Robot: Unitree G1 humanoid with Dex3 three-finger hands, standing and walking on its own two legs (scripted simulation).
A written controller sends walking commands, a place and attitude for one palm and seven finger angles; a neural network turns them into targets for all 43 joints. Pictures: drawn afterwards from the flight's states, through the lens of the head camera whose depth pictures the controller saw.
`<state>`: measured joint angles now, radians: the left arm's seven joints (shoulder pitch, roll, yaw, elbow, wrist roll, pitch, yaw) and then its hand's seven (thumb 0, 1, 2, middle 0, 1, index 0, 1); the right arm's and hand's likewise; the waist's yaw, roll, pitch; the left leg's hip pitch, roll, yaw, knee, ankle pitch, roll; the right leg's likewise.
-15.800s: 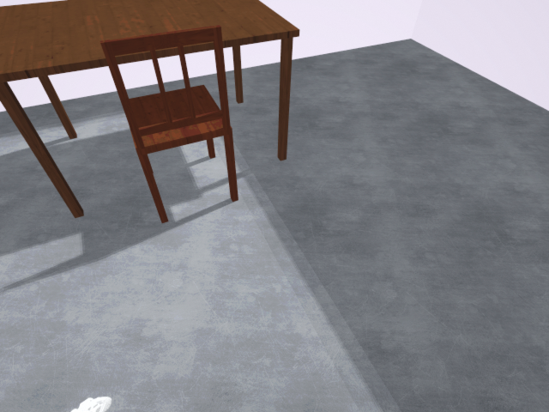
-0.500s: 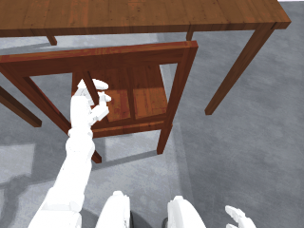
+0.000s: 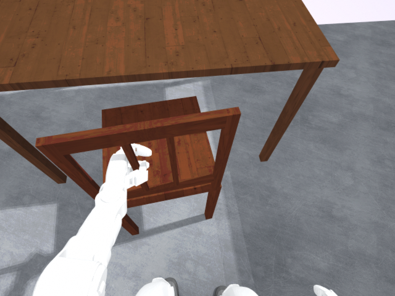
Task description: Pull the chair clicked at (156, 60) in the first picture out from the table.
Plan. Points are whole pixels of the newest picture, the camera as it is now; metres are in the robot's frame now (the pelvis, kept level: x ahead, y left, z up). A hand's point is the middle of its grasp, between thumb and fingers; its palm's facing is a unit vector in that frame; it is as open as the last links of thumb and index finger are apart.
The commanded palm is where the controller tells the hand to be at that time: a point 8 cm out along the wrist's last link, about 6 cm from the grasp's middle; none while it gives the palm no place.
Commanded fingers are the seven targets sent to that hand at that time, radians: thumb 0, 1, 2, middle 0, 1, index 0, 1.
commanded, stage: step backward, pulling the chair out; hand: left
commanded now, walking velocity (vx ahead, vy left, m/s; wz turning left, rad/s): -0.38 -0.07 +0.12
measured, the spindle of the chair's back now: (137, 169) +0.41 +0.14 -0.10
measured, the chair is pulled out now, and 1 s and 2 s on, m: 0.09 0.20 0.36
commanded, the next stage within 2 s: none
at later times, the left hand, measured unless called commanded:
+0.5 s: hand (141, 214) +0.28 +0.12 -0.06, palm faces +0.00 -0.98 -0.17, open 5.0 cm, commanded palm +0.29 +0.17 -0.06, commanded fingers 0.00 0.90 0.90 -0.50 -1.45 -0.50 -1.45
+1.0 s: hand (139, 215) +0.28 +0.12 -0.06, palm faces +0.06 -0.98 -0.17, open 5.0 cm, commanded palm +0.28 +0.18 -0.06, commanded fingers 0.00 0.90 0.90 -0.50 -1.45 -0.50 -1.45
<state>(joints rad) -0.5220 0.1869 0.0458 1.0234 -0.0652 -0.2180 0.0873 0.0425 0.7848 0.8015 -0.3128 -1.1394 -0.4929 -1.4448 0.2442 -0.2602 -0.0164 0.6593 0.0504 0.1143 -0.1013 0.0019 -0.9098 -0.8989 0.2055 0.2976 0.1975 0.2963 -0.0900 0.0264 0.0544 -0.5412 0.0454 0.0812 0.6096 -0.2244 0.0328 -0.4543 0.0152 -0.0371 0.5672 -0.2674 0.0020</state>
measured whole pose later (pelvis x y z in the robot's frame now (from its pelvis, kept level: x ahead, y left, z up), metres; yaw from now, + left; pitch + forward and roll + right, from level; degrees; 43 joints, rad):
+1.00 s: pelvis -0.08 -0.02 +0.00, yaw +5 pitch +4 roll +2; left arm -0.53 0.13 0.02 1.04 -0.04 -0.22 0.11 0.05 0.75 0.83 -0.33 -1.19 -0.50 -1.44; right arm 0.19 -0.27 0.00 0.80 0.03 -0.06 -0.11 0.01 -0.91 -0.90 0.21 0.30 0.20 0.30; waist -0.07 0.00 0.15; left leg -0.40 0.00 -0.05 0.83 -0.48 -0.04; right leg -0.45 -0.07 -0.08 0.56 -0.17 -0.02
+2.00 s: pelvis -0.24 -0.02 +0.00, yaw +5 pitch +1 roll -1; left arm -0.53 0.15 -0.02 1.00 -0.03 -0.24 0.09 0.03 0.75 0.82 -0.33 -1.23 -0.50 -1.44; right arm 0.19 -0.20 -0.01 0.74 0.02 0.01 -0.08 0.00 -0.91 -0.90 0.21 0.30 0.20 0.30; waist -0.02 0.04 0.21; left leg -0.36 0.11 0.01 0.61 -0.25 -0.06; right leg -0.33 0.01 -0.06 0.52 -0.20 -0.01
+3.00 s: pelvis -0.42 -0.03 +0.01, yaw +2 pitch -1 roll -1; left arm -0.28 0.19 0.05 0.84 -0.05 -0.14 0.09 0.04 0.75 0.82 -0.35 -1.26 -0.50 -1.44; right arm 0.21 -0.19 0.02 0.73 0.02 -0.03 -0.08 0.01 -0.91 -0.90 0.21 0.30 0.20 0.30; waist -0.02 0.02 0.13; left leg -0.26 0.08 0.04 0.53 -0.25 -0.03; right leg -0.22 -0.01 -0.01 0.47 -0.23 0.03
